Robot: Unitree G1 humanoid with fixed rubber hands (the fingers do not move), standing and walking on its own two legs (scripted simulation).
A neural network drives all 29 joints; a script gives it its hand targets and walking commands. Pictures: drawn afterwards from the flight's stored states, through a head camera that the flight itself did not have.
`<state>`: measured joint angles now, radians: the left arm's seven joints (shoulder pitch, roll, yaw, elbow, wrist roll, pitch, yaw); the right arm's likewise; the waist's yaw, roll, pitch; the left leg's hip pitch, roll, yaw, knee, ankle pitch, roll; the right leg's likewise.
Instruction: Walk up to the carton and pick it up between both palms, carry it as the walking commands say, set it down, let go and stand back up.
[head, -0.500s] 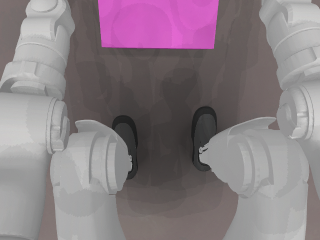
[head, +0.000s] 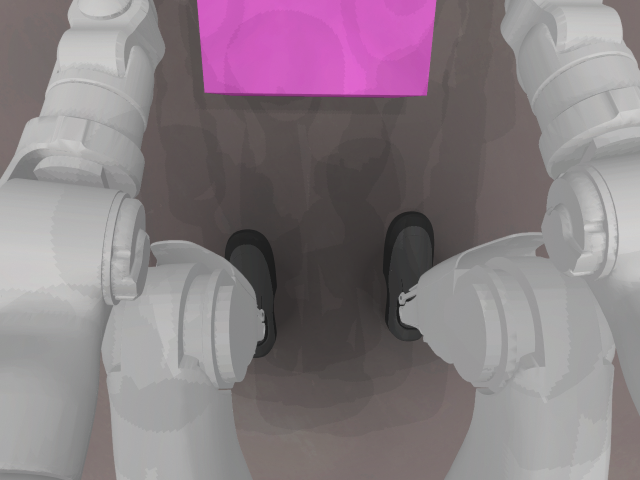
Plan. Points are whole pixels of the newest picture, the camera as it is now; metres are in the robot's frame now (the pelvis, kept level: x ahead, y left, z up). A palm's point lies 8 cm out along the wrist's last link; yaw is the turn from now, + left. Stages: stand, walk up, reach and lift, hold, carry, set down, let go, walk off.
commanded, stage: reach and lift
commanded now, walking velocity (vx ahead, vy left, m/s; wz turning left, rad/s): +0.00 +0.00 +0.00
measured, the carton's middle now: out of the picture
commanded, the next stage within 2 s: none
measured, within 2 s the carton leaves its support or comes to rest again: leaves its support in 1.06 s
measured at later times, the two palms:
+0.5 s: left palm out of the picture +0.55 +0.16 -0.20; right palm out of the picture +0.55 -0.15 -0.19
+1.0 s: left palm out of the picture +0.55 +0.16 -0.19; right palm out of the picture +0.56 -0.15 -0.19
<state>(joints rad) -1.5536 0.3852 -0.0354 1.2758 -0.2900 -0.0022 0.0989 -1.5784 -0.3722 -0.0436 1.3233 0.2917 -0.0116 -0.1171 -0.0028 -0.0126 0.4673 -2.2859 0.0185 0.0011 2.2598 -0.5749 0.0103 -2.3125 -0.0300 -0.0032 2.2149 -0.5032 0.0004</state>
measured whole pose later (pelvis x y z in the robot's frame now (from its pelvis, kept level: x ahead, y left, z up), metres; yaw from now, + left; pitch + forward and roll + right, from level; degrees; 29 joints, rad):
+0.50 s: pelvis +0.00 +0.00 +0.00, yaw +0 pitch +34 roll +0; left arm -1.60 0.36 -0.04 1.30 -0.26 0.00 0.11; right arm -1.63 -0.31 -0.07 1.34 0.23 -0.02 -0.13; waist 0.00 -0.01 0.49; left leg -2.27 0.01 0.00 2.25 -0.57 0.01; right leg -2.30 -0.03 0.00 2.21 -0.51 0.00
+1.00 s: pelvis +0.01 +0.00 -0.01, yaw +0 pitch +35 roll -1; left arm -1.53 0.35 0.02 1.20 -0.17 0.13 0.05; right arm -1.56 -0.31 -0.13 1.25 0.16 0.11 -0.09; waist 0.00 -0.02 0.42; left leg -2.29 0.01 0.00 2.29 -0.61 0.01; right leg -2.32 -0.02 0.01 2.25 -0.54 0.00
